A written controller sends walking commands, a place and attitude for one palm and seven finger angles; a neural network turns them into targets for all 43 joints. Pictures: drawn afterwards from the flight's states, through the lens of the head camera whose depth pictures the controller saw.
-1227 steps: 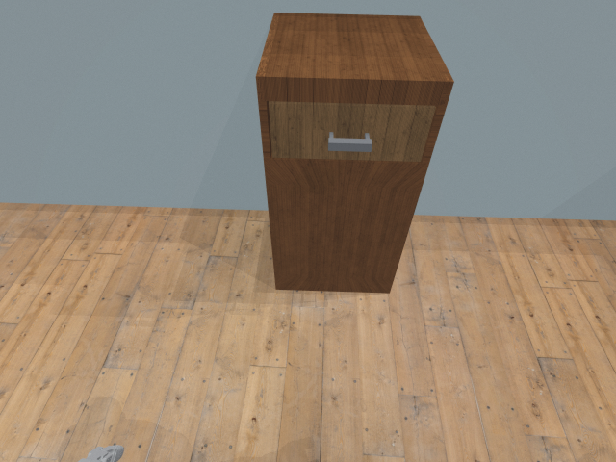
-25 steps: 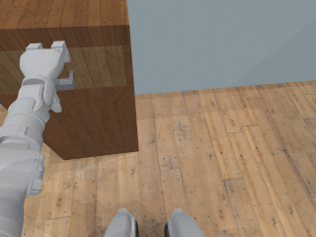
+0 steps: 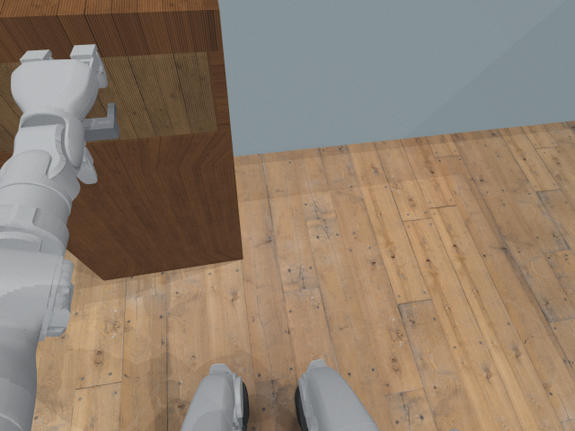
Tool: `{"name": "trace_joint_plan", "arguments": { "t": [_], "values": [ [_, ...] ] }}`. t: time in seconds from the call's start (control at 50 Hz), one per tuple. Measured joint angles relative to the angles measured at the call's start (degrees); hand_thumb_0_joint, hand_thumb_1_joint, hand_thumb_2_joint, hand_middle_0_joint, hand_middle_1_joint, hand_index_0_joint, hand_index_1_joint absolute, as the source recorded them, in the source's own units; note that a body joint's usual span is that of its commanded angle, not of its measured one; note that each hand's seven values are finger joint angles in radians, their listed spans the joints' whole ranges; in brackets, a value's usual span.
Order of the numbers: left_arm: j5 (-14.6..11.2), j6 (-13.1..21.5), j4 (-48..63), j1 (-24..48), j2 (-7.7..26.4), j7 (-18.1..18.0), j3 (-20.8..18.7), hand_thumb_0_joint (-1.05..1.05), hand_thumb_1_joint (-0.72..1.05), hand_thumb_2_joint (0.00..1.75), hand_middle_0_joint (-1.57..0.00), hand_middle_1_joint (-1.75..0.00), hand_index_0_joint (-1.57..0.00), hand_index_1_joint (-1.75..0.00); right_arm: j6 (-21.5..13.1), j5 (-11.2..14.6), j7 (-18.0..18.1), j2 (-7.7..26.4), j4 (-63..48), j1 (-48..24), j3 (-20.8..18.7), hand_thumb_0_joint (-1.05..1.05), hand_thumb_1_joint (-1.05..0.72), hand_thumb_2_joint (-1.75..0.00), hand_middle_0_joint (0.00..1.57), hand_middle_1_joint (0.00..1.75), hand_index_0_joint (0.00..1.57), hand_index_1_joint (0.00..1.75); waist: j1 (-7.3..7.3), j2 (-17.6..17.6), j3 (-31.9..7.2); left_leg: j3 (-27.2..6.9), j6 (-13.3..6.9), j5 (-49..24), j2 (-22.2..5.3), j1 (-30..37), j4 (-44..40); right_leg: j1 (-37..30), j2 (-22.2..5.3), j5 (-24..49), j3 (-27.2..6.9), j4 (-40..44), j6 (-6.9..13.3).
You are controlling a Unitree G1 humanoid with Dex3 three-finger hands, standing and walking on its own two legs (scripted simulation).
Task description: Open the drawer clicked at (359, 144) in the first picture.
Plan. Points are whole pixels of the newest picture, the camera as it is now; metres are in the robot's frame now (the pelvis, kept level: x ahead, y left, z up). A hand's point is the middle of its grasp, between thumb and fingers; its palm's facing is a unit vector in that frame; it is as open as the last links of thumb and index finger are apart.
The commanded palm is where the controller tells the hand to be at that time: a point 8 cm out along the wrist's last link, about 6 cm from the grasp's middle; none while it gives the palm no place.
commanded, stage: lower the fingers behind the handle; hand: left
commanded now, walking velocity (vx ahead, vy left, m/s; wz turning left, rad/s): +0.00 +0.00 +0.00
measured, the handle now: (79, 121) +0.58 +0.26 +0.04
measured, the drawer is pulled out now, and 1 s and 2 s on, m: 0.00 0.11 0.20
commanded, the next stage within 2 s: lift the fingers back up to retry in 0.02 s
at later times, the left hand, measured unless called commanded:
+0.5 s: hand (70, 134) +0.54 +0.26 +0.06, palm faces -0.06 -0.01 -1.00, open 13.2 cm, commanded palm +0.55 +0.25 +0.12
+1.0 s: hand (83, 201) +0.41 +0.21 +0.08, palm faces +0.08 -0.82 -0.56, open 15.1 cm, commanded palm none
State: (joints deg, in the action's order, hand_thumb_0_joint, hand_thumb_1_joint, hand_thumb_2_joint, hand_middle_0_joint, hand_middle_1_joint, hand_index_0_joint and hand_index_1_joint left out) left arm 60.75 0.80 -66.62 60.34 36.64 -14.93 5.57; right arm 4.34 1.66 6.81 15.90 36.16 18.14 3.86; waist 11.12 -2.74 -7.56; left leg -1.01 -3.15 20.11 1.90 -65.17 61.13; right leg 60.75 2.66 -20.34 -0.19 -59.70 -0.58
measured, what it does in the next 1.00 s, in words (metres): rises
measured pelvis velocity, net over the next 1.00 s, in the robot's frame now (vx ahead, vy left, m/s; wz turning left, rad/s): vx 0.13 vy -0.04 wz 0.00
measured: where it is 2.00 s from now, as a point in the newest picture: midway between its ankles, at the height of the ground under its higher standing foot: outside the picture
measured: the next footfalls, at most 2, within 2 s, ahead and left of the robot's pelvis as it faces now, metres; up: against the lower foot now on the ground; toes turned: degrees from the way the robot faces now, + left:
none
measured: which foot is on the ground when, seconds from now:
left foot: down 0.00-1.00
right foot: down 0.00-1.00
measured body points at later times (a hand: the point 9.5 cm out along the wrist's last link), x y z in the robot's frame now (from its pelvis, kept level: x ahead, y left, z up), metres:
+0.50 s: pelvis +0.04 +0.00 +0.02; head +0.16 +0.01 +0.46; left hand +0.54 +0.25 +0.11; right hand +0.04 -0.26 -0.10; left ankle +0.11 +0.08 -0.65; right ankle +0.08 -0.13 -0.65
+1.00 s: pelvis +0.13 -0.04 +0.08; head +0.14 -0.10 +0.53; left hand +0.40 +0.25 +0.12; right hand +0.21 -0.28 -0.09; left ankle +0.11 +0.09 -0.65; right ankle +0.08 -0.12 -0.65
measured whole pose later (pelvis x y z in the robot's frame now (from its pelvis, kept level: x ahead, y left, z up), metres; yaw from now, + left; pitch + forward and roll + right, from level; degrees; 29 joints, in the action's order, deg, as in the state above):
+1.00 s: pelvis +0.13 -0.04 +0.08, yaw +0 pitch +1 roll +2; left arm 4.0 7.8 -36.3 2.3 20.9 -4.4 -3.8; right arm 0.0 -1.9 1.4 14.3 56.3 10.9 -1.2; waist 0.6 -5.9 -0.8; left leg -1.9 -0.3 16.4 3.3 -13.1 29.2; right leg 11.4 0.7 -22.2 -0.7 -32.5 2.3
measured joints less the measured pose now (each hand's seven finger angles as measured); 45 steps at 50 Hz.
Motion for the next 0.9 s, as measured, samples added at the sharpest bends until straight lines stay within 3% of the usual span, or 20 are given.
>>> {"name": "trace_joint_plan", "arguments": {
  "t": [0.1, 0.22, 0.32, 0.5, 0.66, 0.68, 0.7, 0.72, 0.74, 0.76, 0.78, 0.82, 0.9],
  "values": [
    [0.14, -0.9, -4.31, -1.26, 2.47, 3.55, -0.81, 0.0, -0.49, 0.3, -0.32, -1.21, -0.28, -1.3, -0.94, -0.1, 0.22, 0.33, -0.48, 0.39, -0.1, 0.0, -0.9, -0.9, 0.2, 0.3, 0.21, 0.3, 1.04, -0.32, 0.59, 0.19, -0.06, 1.06, -0.06, -1.5, 0.97, 1.59, 0.25, 0.07, -0.35, -0.66, -0.03],
    [-0.4, 6.3, 2.54, -3.7, 4.47, 3.47, -4.38, 0.0, -0.49, 0.3, -0.32, -1.28, -0.31, -1.24, -2.92, -0.88, 0.09, 0.36, 1.08, 2.86, -1.23, 0.0, -0.9, -0.9, 0.2, 0.3, 0.21, 0.3, -0.24, -0.79, 0.56, -0.46, 0.09, -0.49, -0.16, -4.81, 3.4, 4.64, 0.4, -0.85, 0.45, -3.3, -0.22],
    [-0.37, 6.14, 4.97, -5.27, 3.16, 0.55, -4.79, 0.0, -0.48, 0.3, -0.34, -1.29, -0.32, -1.22, -3.44, -1.17, -0.68, -0.37, 2.9, 3.64, -1.79, 0.0, -0.9, -0.9, 0.2, 0.3, 0.21, 0.3, -1.37, -1.09, 0.88, -1.27, 0.49, -1.73, -0.08, -4.23, 2.6, 3.75, 0.45, -1.29, 1.13, -2.36, -0.01],
    [-0.94, 2.18, 6.23, -10.77, -1.53, -0.5, -3.11, 0.0, -0.48, 0.31, -0.33, -1.23, -0.42, -1.24, -3.21, -1.19, -1.14, -1.87, 4.49, 3.5, -1.78, 0.01, -0.9, -0.9, 0.2, 0.3, 0.21, 0.3, -2.81, -0.77, 0.31, -1.77, 0.71, -2.2, -0.18, 6.1, -5.92, -6.86, 0.49, -0.43, 1.03, 7.05, 0.36],
    [-2.24, 4.62, 9.49, -17.98, -2.98, 2.08, -3.74, 0.0, -0.48, 0.31, -0.37, -1.21, -0.46, -1.22, -2.24, -1.35, -0.65, -1.35, 3.69, 2.48, -3.12, 0.0, -0.9, -0.9, 0.2, 0.3, 0.21, 0.3, -4.46, -0.95, 0.44, -1.86, 1.02, -0.97, -0.5, 15.78, -11.58, -16.77, 0.74, -0.99, 0.69, 13.58, 1.0],
    [-13.32, 4.55, 12.57, -21.18, -3.29, 1.71, -4.23, 0.0, -0.48, 0.31, -0.37, -1.19, -0.45, -1.19, -2.9, -2.07, -0.31, -0.99, 5.07, 1.29, -2.82, 0.0, -0.9, -0.9, 0.2, 0.3, 0.21, 0.3, -4.78, -0.74, 1.93, -1.37, 1.07, -0.61, -0.68, 18.23, -12.12, -18.97, 0.85, -1.21, 0.14, 14.0, 1.01],
    [-26.65, 3.91, 16.09, -26.0, -4.62, 2.19, -5.8, 0.0, -0.48, 0.31, -0.36, -1.13, -0.43, -1.13, -3.42, -2.57, -0.5, -0.3, 6.95, -0.24, -2.75, 0.0, -0.9, -0.9, 0.2, 0.3, 0.21, 0.3, -5.19, -0.99, 4.02, -0.64, 1.13, -0.06, -1.04, 21.68, -12.86, -22.12, 1.12, -1.44, -0.68, 14.73, 0.96],
    [-36.2, 4.15, 19.4, -31.18, -6.25, 1.01, -7.33, 0.0, -0.48, 0.31, -0.28, -1.03, -0.41, -1.06, -3.64, -2.72, -0.94, 0.58, 8.63, -1.48, -2.95, 0.0, -0.9, -0.9, 0.2, 0.3, 0.21, 0.3, -5.59, -1.68, 5.54, 0.19, 1.16, 0.46, -1.35, 25.04, -13.89, -25.22, 1.32, -1.6, -1.54, 15.82, 0.82],
    [-43.38, 4.98, 22.22, -35.84, -8.06, 0.92, -8.55, 0.0, -0.48, 0.31, -0.18, -0.91, -0.38, -0.98, -3.66, -2.66, -1.22, 1.49, 10.0, -2.2, -3.44, 0.0, -0.9, -0.9, 0.2, 0.3, 0.21, 0.3, -5.97, -2.72, 6.45, 0.87, 1.16, 0.76, -1.4, 28.26, -15.22, -28.13, 1.25, -1.64, -2.19, 16.94, 0.85],
    [-48.62, 5.8, 24.07, -39.63, -9.98, 2.23, -9.23, 0.0, -0.48, 0.31, -0.08, -0.81, -0.35, -0.9, -3.53, -2.61, -1.37, 2.28, 11.22, -2.49, -4.11, 0.0, -0.9, -0.9, 0.2, 0.3, 0.21, 0.3, -6.41, -3.88, 6.92, 1.34, 0.99, 0.78, -1.18, 31.43, -16.82, -30.93, 0.88, -1.62, -2.46, 18.0, 0.74],
    [-52.04, 6.23, 25.15, -42.75, -11.78, 4.0, -9.34, 0.0, -0.48, 0.31, -0.02, -0.71, -0.33, -0.82, -3.35, -2.69, -1.45, 2.82, 12.42, -2.51, -4.76, 0.0, -0.9, -0.9, 0.2, 0.3, 0.21, 0.3, -6.95, -4.87, 6.97, 1.69, 0.82, 0.45, -0.78, 34.4, -18.4, -33.55, 0.39, -1.51, -2.67, 18.95, 0.74],
    [-55.49, 5.87, 26.11, -47.68, -14.72, 6.89, -9.44, -0.01, -0.48, 0.31, 0.01, -0.57, -0.28, -0.68, -3.15, -2.96, -1.87, 2.9, 14.98, -2.56, -5.63, 0.0, -0.9, -0.9, 0.2, 0.3, 0.21, 0.3, -8.01, -5.62, 6.62, 2.21, 1.0, -1.26, 0.33, 39.82, -21.22, -38.4, -0.9, -1.21, -2.99, 20.52, 0.94],
    [-56.99, 5.52, 28.12, -55.19, -16.31, 10.19, -9.55, -0.01, -0.48, 0.31, -0.02, -0.43, -0.28, -0.53, -3.53, -3.21, -3.79, 0.58, 18.57, -3.24, -5.49, 0.0, -0.9, -0.9, 0.2, 0.3, 0.2, 0.3, -9.92, -3.92, 4.78, 1.76, 1.82, -2.79, 2.0, 48.19, -27.53, -45.98, -2.63, -3.05, -2.92, 24.91, 1.63]
  ]
}}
